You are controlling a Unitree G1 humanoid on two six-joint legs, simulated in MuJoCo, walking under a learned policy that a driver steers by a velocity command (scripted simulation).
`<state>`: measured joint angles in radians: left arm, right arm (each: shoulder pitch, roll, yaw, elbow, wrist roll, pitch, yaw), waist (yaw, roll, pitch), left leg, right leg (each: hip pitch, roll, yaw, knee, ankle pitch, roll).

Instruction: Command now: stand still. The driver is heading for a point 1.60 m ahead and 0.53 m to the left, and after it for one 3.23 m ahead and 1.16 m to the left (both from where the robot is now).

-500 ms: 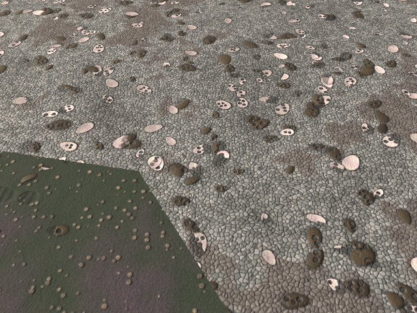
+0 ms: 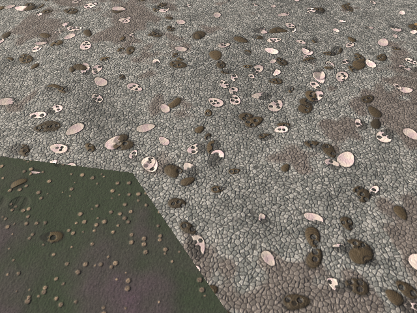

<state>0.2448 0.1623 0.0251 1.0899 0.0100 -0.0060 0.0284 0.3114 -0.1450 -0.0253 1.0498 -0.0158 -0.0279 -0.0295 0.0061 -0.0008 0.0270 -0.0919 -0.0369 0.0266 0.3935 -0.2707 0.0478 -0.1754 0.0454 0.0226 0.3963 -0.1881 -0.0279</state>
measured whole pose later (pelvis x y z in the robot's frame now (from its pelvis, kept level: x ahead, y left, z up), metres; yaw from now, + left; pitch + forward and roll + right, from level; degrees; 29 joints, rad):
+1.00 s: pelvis +0.14 -0.04 -0.02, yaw +1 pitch +0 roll +0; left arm 0.12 0.17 0.06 0.98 0.03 -0.07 0.00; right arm 0.50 -0.18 -0.05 1.14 -0.02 -0.07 -0.01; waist -0.04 0.05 0.04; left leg -0.14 0.00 -0.01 0.88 -0.46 0.07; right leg -0.36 0.02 -0.10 0.60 -0.22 -0.08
